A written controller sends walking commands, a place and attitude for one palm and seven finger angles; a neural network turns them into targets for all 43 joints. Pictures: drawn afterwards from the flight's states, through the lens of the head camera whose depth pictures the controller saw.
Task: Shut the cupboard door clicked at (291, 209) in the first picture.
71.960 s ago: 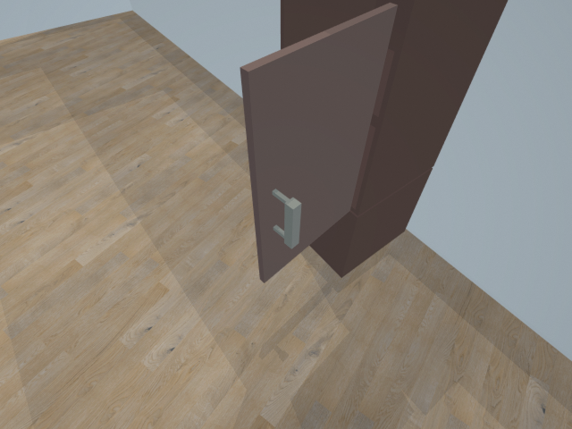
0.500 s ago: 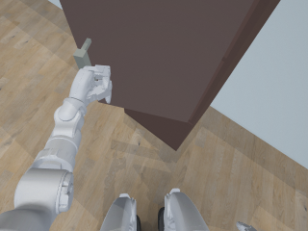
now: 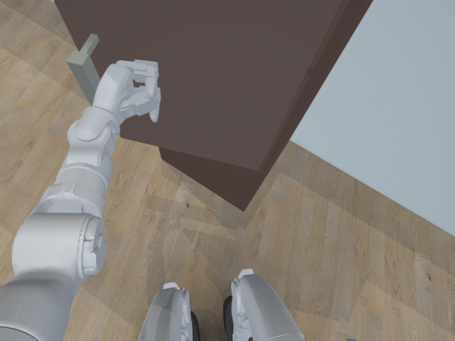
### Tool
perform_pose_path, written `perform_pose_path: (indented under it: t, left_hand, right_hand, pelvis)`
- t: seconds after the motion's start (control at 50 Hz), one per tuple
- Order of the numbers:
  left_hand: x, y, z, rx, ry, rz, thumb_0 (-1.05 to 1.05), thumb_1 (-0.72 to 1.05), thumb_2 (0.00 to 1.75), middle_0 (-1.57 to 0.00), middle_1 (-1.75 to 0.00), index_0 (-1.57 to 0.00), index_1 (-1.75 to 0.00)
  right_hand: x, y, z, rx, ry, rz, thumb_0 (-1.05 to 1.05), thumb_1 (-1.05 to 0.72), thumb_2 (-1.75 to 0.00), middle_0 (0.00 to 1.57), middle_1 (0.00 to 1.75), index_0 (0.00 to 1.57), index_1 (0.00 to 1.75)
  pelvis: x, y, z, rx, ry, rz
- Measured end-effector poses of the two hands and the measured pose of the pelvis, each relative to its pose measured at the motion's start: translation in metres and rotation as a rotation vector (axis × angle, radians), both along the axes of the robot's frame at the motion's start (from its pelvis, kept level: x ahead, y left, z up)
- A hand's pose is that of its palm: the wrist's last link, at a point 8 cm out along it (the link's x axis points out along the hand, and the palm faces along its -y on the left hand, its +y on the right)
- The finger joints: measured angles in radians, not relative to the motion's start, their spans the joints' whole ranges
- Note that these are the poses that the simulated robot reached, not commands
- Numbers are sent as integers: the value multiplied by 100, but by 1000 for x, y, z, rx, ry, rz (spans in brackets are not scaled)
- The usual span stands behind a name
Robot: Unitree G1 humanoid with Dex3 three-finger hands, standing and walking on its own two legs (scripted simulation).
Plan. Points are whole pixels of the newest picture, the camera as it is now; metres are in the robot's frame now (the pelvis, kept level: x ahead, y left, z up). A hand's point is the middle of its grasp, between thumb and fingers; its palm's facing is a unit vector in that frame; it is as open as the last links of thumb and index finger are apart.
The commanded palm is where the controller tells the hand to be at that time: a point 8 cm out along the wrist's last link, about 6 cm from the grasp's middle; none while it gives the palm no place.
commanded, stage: push the door shut along its arc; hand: left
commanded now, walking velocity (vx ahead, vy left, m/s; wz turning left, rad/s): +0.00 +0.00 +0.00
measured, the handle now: (98, 79) +0.56 +0.17 +0.05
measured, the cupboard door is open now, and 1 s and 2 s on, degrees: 20 7 7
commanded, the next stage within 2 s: pull the fist back off the door in 0.48 s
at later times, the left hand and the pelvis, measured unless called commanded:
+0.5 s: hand (167, 86) +0.53 +0.05 +0.06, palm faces -0.47 -0.88 -0.04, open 3.4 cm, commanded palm +0.56 +0.06 +0.05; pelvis -0.01 -0.01 -0.01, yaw +0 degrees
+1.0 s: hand (182, 88) +0.54 +0.03 +0.04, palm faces -0.01 -1.00 -0.06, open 3.1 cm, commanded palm +0.50 +0.07 +0.05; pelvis +0.00 -0.02 +0.00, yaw +0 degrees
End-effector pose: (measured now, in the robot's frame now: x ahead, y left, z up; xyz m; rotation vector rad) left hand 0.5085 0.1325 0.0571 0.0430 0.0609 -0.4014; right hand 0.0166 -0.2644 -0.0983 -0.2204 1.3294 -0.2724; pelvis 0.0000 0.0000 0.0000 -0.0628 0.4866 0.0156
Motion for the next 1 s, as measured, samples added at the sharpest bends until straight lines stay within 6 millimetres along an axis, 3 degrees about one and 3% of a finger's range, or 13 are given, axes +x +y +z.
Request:
perform_pose_path:
  t: [0.6,0.72,0.8,0.88,1.0]
  left_hand:
    - [38,-33,6,44,26,-114,5,102,101,-130,-150,-130,-150]
    - [40,-39,-9,-114,74,230,3,92,96,-130,-150,-130,-150]
    - [32,-43,-12,-101,-10,423,2,90,93,-130,-150,-129,-150]
    - [22,-51,-6,11,-117,405,2,90,91,-130,-150,-129,-150]
    - [13,-51,-9,29,-1,388,1,90,90,-130,-150,-130,-150]
  right_hand:
    - [-22,-17,-10,-62,31,14,1,-90,-90,21,30,21,30]
    - [-31,-5,-12,4,59,43,1,-90,-90,20,30,20,30]
    - [-36,8,-15,79,69,50,1,-90,-90,20,30,20,30]
    - [-41,18,-19,151,90,26,1,-90,-90,20,30,21,30]
    - [-42,20,-9,173,98,-19,1,-90,-90,21,30,21,30]
  pelvis:
    - [-7,-12,-19,-11,57,12]
    - [-6,-10,-19,-6,70,3]
    - [-3,-10,-16,4,82,-8]
    - [0,-12,-12,16,68,-17]
    - [4,-16,2,30,31,-20]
